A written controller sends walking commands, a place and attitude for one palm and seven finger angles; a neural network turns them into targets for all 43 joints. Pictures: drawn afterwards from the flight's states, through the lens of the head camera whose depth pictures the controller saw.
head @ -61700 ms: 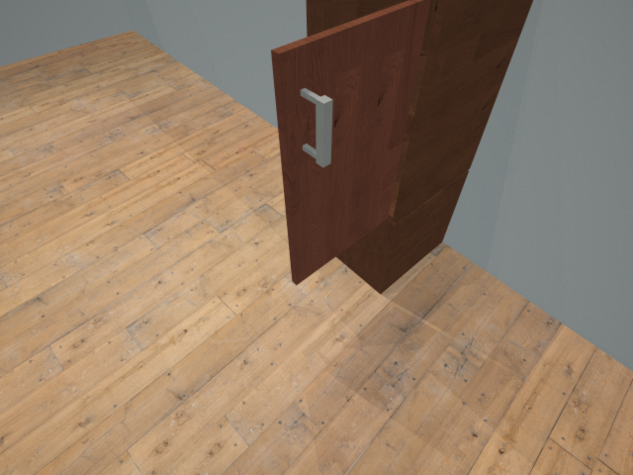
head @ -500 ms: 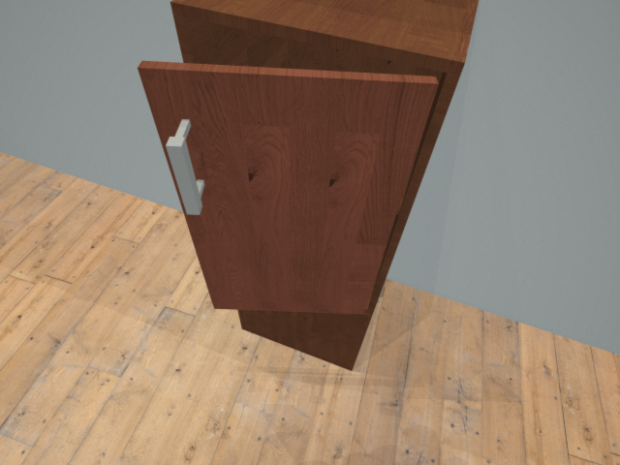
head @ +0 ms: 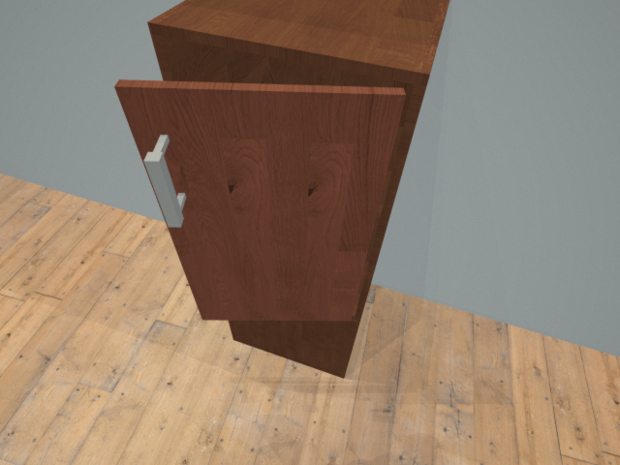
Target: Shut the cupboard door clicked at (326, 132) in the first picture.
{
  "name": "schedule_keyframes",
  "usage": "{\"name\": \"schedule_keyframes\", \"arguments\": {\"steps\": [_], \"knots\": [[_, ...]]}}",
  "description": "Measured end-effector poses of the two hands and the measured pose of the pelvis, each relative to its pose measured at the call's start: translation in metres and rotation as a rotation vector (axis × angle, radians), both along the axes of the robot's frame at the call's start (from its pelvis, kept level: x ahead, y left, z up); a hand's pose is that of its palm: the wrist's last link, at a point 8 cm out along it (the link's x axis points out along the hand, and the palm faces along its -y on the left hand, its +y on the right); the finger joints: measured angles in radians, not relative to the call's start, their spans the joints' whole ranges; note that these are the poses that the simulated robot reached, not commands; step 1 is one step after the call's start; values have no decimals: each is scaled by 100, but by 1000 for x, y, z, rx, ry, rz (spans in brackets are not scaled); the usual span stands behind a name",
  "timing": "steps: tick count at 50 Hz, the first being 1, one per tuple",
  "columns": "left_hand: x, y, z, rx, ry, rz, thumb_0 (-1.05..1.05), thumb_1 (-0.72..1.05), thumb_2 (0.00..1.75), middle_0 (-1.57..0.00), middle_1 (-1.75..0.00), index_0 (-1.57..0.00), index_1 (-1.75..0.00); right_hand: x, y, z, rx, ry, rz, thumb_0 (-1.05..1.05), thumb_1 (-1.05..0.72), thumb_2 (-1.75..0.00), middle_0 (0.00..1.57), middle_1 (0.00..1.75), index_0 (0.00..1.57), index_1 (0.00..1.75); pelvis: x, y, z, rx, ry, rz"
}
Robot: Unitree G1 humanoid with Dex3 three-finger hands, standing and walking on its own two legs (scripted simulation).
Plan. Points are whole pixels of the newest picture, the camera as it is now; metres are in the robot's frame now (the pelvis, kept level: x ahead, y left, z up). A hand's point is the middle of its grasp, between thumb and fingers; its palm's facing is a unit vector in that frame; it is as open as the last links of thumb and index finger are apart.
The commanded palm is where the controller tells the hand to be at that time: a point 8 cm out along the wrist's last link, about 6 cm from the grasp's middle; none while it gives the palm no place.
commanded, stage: look again from close up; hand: left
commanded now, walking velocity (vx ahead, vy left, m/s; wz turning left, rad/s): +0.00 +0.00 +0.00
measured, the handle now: (169, 182) +0.46 +0.23 +0.11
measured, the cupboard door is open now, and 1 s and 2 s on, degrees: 19 19 19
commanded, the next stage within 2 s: raise the hand and make a fist in 0.54 s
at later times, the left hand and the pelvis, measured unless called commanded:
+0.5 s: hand out of the picture +0.02 +0.22 -0.18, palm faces -0.01 -0.97 -0.24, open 7.4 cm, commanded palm none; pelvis +0.00 +0.04 -0.01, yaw -2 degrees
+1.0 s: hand (151, 448) +0.15 +0.20 -0.04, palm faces +0.04 -1.00 -0.01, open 6.5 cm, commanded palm +0.12 +0.26 -0.03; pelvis -0.04 +0.01 -0.08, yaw +1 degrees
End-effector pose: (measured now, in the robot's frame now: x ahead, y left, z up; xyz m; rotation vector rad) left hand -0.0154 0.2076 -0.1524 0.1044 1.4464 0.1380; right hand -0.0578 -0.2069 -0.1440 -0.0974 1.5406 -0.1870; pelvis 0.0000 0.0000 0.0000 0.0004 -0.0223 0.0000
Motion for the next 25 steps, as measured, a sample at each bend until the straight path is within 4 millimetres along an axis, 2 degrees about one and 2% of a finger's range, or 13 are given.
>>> {"name": "schedule_keyframes", "arguments": {"steps": [5, 8, 12, 19, 25], "knots": [[0, 5, -2, 13, -21, -30, 1, 91, 90, -20, -30, -20, -30, 21, 6, -9, 8, -75, 5, 0, -91, -90, 20, 30, 20, 30, -1, 9, -6, -25, 17, -12], [4, 15, -2, 26, -36, -40, 1, 91, 90, -21, -30, -20, -30, 39, 13, -14, 12, -148, 18, 0, -91, -90, 20, 30, 20, 30, -1, 16, -9, -18, 14, -11], [14, 33, 1, 56, -75, -37, 1, 91, 90, -21, -30, -21, -30, 53, 16, -18, 6, -184, 43, 2, -94, -90, 20, 30, 20, 30, 1, 26, -11, -8, 3, -10], [27, 56, 5, 87, -100, -51, 0, 91, 90, -20, -30, -20, -30, 67, 18, -15, -3, -217, 66, 2, -94, -90, 20, 30, 20, 30, 3, 34, -10, 6, 3, -20], [29, 63, 6, 89, -82, -61, 0, 91, 90, -20, -30, -20, -30, 72, 18, -11, -9, -213, 74, 1, -92, -90, 20, 30, 20, 30, 4, 37, -9, 11, 10, -26]]}}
